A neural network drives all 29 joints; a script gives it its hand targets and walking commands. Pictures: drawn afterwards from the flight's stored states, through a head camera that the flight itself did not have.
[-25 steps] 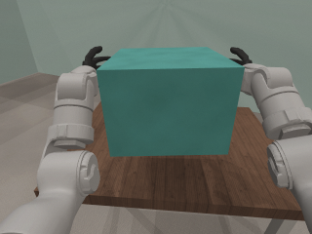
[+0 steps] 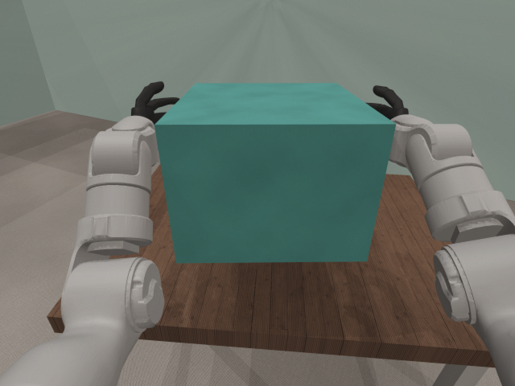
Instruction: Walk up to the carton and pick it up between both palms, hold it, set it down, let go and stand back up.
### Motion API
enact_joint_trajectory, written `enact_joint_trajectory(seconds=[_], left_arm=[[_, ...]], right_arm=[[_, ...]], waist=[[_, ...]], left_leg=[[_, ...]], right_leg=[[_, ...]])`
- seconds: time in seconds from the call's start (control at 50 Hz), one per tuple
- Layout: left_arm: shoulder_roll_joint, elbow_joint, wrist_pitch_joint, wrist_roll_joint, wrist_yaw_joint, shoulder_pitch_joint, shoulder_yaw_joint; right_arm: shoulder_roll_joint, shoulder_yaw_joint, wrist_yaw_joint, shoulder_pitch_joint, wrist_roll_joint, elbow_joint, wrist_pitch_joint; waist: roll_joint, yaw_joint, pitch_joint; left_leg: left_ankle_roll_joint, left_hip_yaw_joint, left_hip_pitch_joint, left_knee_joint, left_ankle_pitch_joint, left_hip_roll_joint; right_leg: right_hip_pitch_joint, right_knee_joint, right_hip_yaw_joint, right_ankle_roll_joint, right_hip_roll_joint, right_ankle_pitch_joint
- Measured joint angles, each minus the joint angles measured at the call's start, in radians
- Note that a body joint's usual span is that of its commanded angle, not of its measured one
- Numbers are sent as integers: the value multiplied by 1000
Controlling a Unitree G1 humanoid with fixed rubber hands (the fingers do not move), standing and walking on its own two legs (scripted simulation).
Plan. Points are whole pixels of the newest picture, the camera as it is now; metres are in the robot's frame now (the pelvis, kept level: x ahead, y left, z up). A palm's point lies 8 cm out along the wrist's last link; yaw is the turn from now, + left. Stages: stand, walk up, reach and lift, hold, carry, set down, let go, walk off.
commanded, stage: hold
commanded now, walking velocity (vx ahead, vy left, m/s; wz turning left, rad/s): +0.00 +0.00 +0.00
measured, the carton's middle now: (268, 159) +0.40 -0.01 +0.25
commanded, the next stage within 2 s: set down in 0.08 s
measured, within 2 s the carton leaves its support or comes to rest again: neither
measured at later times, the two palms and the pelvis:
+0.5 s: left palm (142, 98) +0.39 +0.17 +0.35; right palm (401, 109) +0.36 -0.18 +0.35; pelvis -0.01 +0.00 +0.00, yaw +0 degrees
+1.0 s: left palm (163, 140) +0.43 +0.16 +0.27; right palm (385, 164) +0.37 -0.19 +0.26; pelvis +0.00 +0.02 +0.00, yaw +0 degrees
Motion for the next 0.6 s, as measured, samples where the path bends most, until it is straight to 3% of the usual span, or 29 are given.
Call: enact_joint_trajectory(seconds=[0.24, 0.36, 0.48, 0.6], left_arm=[[0, -26, 8, -26, 23, -12, -8], [15, 131, -94, -12, 13, -119, 44], [80, 357, -215, 47, -54, -237, 77], [117, 402, -287, 57, -82, -234, 46]], right_arm=[[-17, -11, -11, -3, 11, -50, 23], [6, -87, 8, -93, -65, 61, -39], [58, -175, 21, -184, -169, 207, -136], [107, -207, 24, -149, -212, 227, -235]], waist=[[16, -4, 0], [18, 3, -11], [-2, -15, 39], [-41, -37, 96]], left_leg=[[1, 2, -17, 18, -1, 1], [4, 9, -22, -3, 17, -4], [8, 6, 25, -42, 39, -15], [8, 5, 54, -68, 53, -19]], right_leg=[[-18, 17, 3, 1, 3, 0], [-39, 28, 8, 3, -3, 3], [-7, 29, 1, 4, -17, 0], [20, 12, -5, 5, -24, 6]])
